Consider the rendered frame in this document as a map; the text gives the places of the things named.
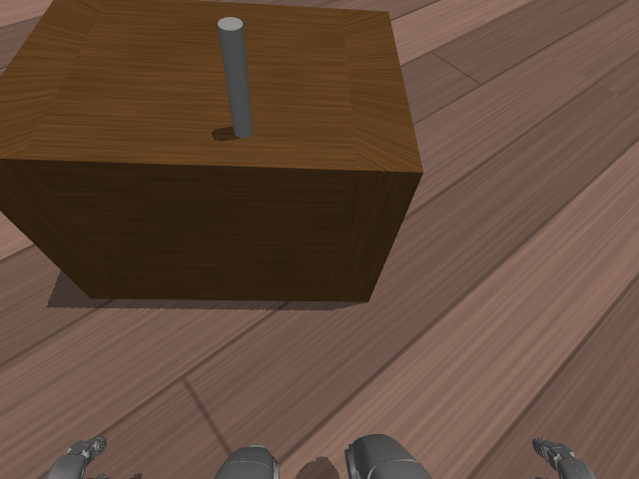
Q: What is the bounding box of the right robot hand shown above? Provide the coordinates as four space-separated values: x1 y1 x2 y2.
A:
532 438 597 479

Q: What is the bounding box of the left robot hand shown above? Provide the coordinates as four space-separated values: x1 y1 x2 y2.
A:
45 437 109 479

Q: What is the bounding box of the can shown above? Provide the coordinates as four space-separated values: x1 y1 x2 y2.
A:
218 17 254 138

